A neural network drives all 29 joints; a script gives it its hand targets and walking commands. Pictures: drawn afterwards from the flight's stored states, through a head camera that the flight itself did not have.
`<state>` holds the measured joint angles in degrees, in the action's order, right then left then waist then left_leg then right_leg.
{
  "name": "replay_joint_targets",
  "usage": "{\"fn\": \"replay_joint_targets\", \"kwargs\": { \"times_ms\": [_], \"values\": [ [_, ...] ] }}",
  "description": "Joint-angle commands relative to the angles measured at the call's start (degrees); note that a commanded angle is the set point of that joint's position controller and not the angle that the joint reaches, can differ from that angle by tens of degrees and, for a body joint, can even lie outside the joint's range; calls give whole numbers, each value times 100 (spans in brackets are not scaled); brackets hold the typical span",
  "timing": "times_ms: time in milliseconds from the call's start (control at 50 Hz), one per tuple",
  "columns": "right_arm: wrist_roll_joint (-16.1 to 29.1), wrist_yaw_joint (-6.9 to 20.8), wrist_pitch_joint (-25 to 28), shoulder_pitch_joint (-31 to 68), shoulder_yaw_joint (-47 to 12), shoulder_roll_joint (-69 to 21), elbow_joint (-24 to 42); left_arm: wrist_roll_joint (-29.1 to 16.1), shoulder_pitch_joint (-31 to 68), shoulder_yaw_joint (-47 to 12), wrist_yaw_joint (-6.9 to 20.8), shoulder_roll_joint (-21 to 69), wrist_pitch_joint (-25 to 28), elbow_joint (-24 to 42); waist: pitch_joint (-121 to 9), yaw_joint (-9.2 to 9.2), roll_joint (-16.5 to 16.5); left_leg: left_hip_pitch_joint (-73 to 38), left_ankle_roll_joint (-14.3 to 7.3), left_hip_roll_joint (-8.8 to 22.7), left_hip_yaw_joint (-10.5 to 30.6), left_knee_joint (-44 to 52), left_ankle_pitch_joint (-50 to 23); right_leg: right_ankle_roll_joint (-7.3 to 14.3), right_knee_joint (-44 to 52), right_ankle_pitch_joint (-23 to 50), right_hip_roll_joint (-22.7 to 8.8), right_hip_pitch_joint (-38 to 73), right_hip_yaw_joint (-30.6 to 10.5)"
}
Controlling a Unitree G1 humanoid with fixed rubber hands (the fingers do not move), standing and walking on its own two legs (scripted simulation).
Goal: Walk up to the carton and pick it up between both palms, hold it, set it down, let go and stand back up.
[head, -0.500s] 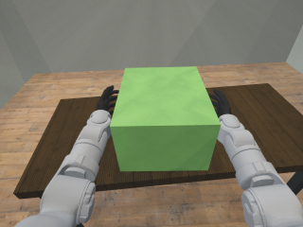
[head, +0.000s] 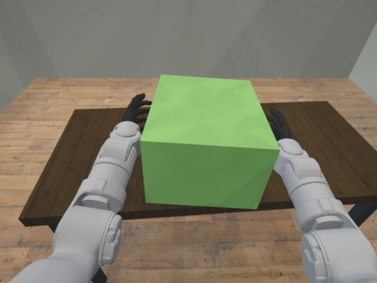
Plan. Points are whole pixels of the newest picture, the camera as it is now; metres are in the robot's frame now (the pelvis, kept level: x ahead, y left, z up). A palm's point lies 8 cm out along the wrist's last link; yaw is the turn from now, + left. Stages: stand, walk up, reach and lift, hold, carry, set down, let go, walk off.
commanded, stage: reach and lift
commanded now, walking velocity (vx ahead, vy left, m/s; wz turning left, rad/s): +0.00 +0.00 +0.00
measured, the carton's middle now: (203, 134) +0.43 +0.01 +0.11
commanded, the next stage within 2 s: hold in 0.48 s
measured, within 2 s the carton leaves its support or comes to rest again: neither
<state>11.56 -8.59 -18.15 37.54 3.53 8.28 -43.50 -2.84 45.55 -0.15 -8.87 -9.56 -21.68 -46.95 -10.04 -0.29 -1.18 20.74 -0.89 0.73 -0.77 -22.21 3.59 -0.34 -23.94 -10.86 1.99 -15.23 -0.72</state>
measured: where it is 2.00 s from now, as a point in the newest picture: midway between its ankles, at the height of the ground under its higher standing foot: outside the picture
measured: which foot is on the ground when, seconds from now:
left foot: down 0.00-1.00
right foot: down 0.00-1.00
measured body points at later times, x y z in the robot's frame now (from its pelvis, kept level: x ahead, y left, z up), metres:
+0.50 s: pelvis +0.04 -0.01 +0.00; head -0.01 -0.02 +0.45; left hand +0.43 +0.17 +0.17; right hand +0.43 -0.17 +0.16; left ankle +0.09 +0.11 -0.74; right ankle +0.02 -0.12 -0.74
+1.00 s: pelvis +0.02 +0.00 +0.00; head -0.05 +0.01 +0.45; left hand +0.40 +0.16 +0.20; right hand +0.39 -0.17 +0.18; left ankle +0.09 +0.11 -0.74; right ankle +0.02 -0.12 -0.74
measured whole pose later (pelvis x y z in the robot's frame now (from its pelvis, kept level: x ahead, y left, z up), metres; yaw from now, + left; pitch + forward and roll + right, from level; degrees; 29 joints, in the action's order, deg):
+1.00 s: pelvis +0.02 +0.00 +0.00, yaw +0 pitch +0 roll -1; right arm 15.4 -11.4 -27.7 34.6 1.1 8.6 -28.3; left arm 5.3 35.7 6.9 -4.5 -6.9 -35.7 -22.0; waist -10.6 3.0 -0.1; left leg 16.5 -0.5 0.7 -0.6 -21.1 4.9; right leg 0.5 -20.5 -10.9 2.0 -9.9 -0.7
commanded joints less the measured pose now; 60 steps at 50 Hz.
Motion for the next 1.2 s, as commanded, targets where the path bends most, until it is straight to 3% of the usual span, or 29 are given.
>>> {"fn": "replay_joint_targets", "kwargs": {
  "times_ms": [0, 40, 80, 120, 160, 220, 240, 300, 320, 340, 360, 380, 400, 420, 460, 520, 580, 600, 680, 720, 760, 800, 840, 960, 980, 1040, 1080, 1120, 1180],
  "values": [
    [186, 1382, 759, 7024, -1495, -4030, 2392, -345, 4878, -1146, 707, 5562, 353, 2200, -2950, -23, 240, -2524, 151, 89, 380, 376, 1072, 243, 887, -907, 50, -1120, 162],
    [101, 1298, 723, 6807, -1372, -4040, 2162, -205, 4882, -1008, 790, 5455, 316, 2127, -2731, 83, 358, -2381, 61, 61, 374, 469, 1087, 207, 957, -875, -13, -873, 126],
    [256, 1269, 706, 6909, -1649, -4198, 2298, -113, 4776, -584, 895, 5044, 310, 2170, -2527, -222, -93, -2267, -121, -129, 152, 296, 810, 192, 1052, -1034, -73, -859, 115],
    [332, 1199, 723, 6925, -1880, -4298, 2628, -236, 4638, -816, 914, 5206, 307, 2319, -2695, -165, 122, -2263, -129, -118, 76, 309, 291, 53, 958, -457, 15, -557, 113],
    [290, 1128, 614, 6751, -1889, -4361, 2486, 14, 4418, -503, 995, 4914, 255, 2091, -2587, -354, 13, -2159, -212, -148, 58, 312, 337, -18, 971, -483, 2, -356, 56],
    [949, 959, 766, 6773, -2599, -4507, 4026, -397, 3898, -1420, 903, 5516, 240, 3254, -3875, -318, 319, -2951, 33, -175, 164, -51, -1422, -52, 721, 1313, 204, 210, 144],
    [994, 903, 723, 6958, -2769, -4537, 4511, -553, 3879, -1459, 917, 5370, 252, 3361, -4114, -385, 9, -2936, -54, -183, 239, -222, -1625, -142, 695, 1614, 192, 275, 60],
    [1216, 660, 552, 6303, -2962, -4576, 4837, -731, 3996, -1873, 904, 5334, 221, 4316, -4390, -204, 310, -3181, 110, -243, 308, -454, -2359, -170, 690, 2323, 246, 483, 21],
    [1257, 594, 524, 6496, -3079, -4487, 5385, -703, 3246, -1839, 941, 5380, 79, 4015, -4391, -248, -100, -3060, 52, -270, 329, -471, -2479, -212, 589, 2822, 266, 737, -1],
    [1346, 488, 398, 5960, -3029, -4470, 5087, -670, 3393, -1837, 969, 5171, 19, 4323, -4069, -75, 80, -3159, 76, -244, 341, -452, -2577, -252, 627, 3116, 223, 661, -66],
    [1169, 456, 272, 5900, -2942, -4405, 4984, -585, 3302, -1501, 1052, 4895, -37, 4185, -3735, -107, -222, -2753, 4, -281, 267, -382, -2182, -305, 616, 2928, 161, 896, -81],
    [916, 418, 54, 5384, -2617, -4247, 4201, -340, 3052, -1168, 1132, 4634, -126, 3533, -2944, 48, -209, -2504, -68, -297, 286, -218, -1621, -312, 737, 2636, 62, 580, -155],
    [936, 352, 55, 5609, -2654, -4305, 4589, -443, 2984, -1302, 1239, 4637, -210, 3631, -3062, 1, -333, -2443, -33, -328, 211, -170, -1390, -367, 716, 2581, 26, 727, -107],
    [796, 353, -146, 5115, -2473, -4271, 3760, -310, 3472, -978, 1315, 4282, -191, 3804, -2597, 164, -433, -2479, -51, -311, 250, -57, -1110, -366, 793, 2109, 7, 551, -74],
    [743, 377, -292, 5070, -2396, -4217, 3471, -127, 3581, -671, 1390, 4114, -258, 3746, -2387, 129, -412, -2254, -117, -346, 269, 115, -836, -338, 863, 1906, -50, 721, -131],
    [1030, 329, -192, 5206, -2627, -4277, 4312, -471, 3474, -1316, 1461, 4488, -271, 4201, -3119, 213, -222, -2520, -2, -342, 276, -48, -1501, -222, 743, 2607, 33, 1061, -148],
    [1500, 270, -137, 5121, -3114, -4313, 5310, -956, 3880, -2322, 1247, 5105, -279, 5749, -4452, 470, 610, -3453, 391, -298, 470, -492, -3091, -192, 496, 3651, 215, 1251, -72],
    [1585, 257, -116, 5333, -3204, -4316, 5856, -1114, 3884, -2588, 1190, 5184, -337, 5944, -4501, 494, 621, -3548, 394, -284, 530, -561, -3290, -196, 552, 3445, 278, 990, -40],
    [1413, 345, -346, 4855, -2812, -3945, 4968, -722, 3385, -2311, 1123, 4863, -648, 5222, -3394, 483, 703, -3341, 358, -208, 501, -316, -2545, -131, 794, 2490, 210, 469, -41],
    [1132, 417, -582, 4767, -2455, -3760, 4095, -367, 3499, -1767, 1256, 4492, -815, 4597, -2310, 476, 549, -2757, 202, -192, 377, 60, -1101, -76, 963, 1356, 102, 208, -74],
    [1120, 456, -609, 4642, -2254, -3713, 3804, -271, 3631, -1635, 1301, 4612, -868, 4804, -2220, 544, 500, -2752, 246, -91, 440, 240, -849, 23, 917, 1236, 110, 441, -49],
    [891, 541, -562, 5350, -1923, -3662, 3290, 20, 3774, -1156, 1422, 4435, -982, 3820, -1352, 430, 202, -2231, 33, -168, 280, 471, 92, 4, 1150, 168, 34, 51, -29],
    [995, 661, -515, 5354, -2118, -3878, 3371, -81, 4060, -1189, 1408, 4498, -891, 4268, -1840, 302, 398, -2416, 31, -161, 292, 409, -87, 44, 1032, 394, 25, 223, 1],
    [870, 911, -287, 5919, -2109, -4020, 3255, 221, 3723, -616, 1394, 4398, -925, 3344, -1888, -83, 29, -2415, -233, -140, 141, 503, 389, 70, 1139, -243, 12, -7, 43],
    [881, 905, -194, 6054, -2060, -4049, 3486, 45, 4088, -908, 1386, 4593, -848, 3684, -2236, 80, 136, -2520, -144, -133, 207, 446, 338, 77, 1047, -81, 18, 20, 84],
    [845, 928, -136, 6101, -2103, -4022, 3420, 52, 4248, -1055, 1291, 4597, -796, 3786, -2300, 79, 315, -2610, -87, -116, 175, 503, 494, 109, 1084, -288, 65, -179, 126],
    [606, 968, -115, 6534, -1884, -4023, 3345, 70, 4101, -941, 1293, 4695, -847, 3095, -1999, 32, -72, -2367, -212, -61, 203, 595, 1120, 112, 1167, -954, 42, -407, 135],
    [599, 992, -36, 6286, -1884, -3980, 3033, 101, 4504, -1132, 1274, 4795, -809, 3584, -2168, 205, 363, -2650, -81, -25, 203, 605, 1070, 119, 1132, -807, 37, -548, 170],
    [791, 903, 30, 6341, -2247, -4157, 3817, -211, 3968, -1584, 1226, 5068, -818, 3810, -2681, 298, 67, -2887, -95, -44, 240, 331, 239, 83, 1059, 75, 62, -251, 134]
  ]
}}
